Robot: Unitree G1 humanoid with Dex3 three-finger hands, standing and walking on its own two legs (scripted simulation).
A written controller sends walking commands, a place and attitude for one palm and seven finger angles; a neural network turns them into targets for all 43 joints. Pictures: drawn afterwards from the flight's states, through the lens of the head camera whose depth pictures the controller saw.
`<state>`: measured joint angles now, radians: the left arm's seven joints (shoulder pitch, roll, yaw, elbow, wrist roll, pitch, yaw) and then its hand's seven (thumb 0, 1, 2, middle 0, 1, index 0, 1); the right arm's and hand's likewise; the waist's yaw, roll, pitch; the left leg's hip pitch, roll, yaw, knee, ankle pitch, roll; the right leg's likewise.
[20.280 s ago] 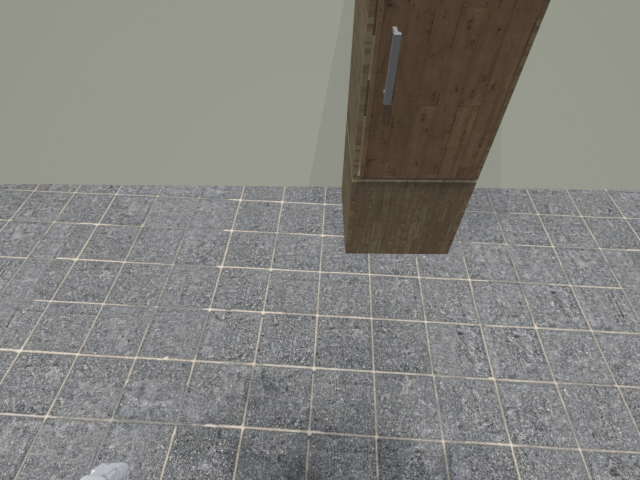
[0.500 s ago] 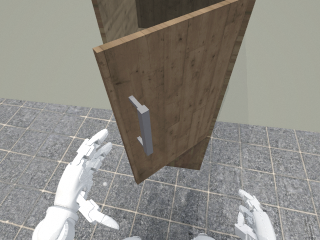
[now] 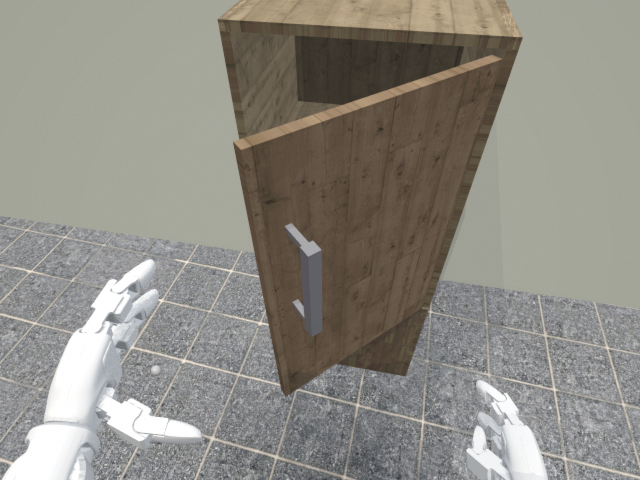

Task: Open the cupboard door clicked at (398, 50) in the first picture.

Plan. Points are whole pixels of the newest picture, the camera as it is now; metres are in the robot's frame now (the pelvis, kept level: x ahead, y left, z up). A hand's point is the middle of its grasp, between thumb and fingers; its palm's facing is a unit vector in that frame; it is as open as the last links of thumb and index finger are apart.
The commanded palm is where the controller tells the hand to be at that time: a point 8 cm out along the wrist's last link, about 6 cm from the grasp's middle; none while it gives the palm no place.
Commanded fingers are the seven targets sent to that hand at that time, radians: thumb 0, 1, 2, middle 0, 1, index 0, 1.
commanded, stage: draw the hand back to the body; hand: left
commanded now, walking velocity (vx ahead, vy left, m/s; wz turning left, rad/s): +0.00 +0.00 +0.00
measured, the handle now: (304, 283) +0.35 +0.07 +0.06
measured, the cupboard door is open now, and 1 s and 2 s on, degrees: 45 45 45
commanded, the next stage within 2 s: step back with the hand held close in 0.98 s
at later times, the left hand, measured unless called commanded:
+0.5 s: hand (89, 313) +0.22 +0.25 +0.17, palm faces +0.40 -0.82 -0.41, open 10.3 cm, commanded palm +0.17 +0.29 +0.18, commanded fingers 0.00 0.76 0.84 -0.19 -0.30 -0.19 -0.30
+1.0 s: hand (76, 311) +0.21 +0.25 +0.18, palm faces +0.45 -0.80 -0.41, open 7.5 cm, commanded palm +0.17 +0.29 +0.19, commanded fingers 0.00 0.90 0.90 -0.20 -0.30 -0.20 -0.30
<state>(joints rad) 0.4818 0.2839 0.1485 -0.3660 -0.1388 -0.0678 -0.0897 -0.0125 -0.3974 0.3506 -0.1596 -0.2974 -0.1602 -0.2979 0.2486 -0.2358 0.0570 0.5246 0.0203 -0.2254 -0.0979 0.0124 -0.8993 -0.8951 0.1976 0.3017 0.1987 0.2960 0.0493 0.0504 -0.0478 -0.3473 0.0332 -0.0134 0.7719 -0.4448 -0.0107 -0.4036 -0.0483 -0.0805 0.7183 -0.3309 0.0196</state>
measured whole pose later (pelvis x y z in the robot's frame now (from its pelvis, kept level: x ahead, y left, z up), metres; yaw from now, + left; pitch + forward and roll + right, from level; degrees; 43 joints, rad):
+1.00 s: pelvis +0.02 -0.01 +0.03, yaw -2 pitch -5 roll -1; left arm 0.44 0.32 0.32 -0.35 -0.03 -0.08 0.12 0.01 0.88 0.90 -0.21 -0.30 -0.21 -0.30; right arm 0.18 -0.22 0.02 0.66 -0.01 -0.14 -0.08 0.01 -0.90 -0.90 0.20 0.30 0.20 0.30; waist 0.08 0.07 0.05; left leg 0.00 0.04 0.03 0.38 -0.28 -0.02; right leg -0.09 -0.02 -0.06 0.37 -0.18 0.01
